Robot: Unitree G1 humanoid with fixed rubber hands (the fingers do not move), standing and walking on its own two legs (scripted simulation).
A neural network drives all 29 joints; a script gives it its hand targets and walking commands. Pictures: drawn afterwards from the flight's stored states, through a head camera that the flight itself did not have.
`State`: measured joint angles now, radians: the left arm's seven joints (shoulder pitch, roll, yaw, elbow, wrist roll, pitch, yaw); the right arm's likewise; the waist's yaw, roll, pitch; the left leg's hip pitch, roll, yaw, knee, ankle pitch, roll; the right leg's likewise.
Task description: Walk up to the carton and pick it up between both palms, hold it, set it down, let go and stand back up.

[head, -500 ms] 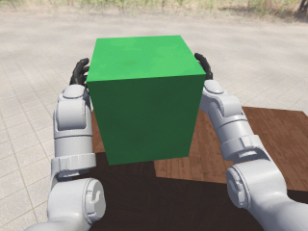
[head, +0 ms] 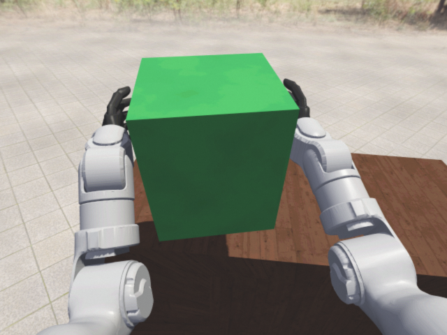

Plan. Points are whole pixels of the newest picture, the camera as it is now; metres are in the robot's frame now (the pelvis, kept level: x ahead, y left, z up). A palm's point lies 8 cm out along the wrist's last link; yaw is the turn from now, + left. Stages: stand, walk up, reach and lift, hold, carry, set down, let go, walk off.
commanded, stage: hold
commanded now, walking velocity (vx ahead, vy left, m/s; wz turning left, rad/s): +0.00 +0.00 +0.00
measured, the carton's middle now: (210, 147) +0.37 +0.01 +0.21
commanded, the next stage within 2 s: none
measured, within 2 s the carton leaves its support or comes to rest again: neither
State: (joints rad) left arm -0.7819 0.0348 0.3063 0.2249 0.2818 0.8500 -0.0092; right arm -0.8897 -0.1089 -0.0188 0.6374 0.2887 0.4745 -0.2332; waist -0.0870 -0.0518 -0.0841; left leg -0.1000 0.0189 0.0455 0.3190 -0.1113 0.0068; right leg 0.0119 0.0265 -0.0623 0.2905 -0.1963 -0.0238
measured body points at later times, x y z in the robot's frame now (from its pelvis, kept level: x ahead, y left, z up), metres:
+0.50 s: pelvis +0.00 +0.00 +0.00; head -0.07 +0.03 +0.44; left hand +0.38 +0.16 +0.25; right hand +0.38 -0.15 +0.26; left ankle +0.05 +0.11 -0.75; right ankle -0.01 -0.09 -0.75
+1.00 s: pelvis +0.00 +0.00 +0.00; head -0.08 +0.03 +0.44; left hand +0.38 +0.16 +0.25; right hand +0.38 -0.14 +0.26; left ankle +0.05 +0.11 -0.75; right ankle -0.01 -0.09 -0.75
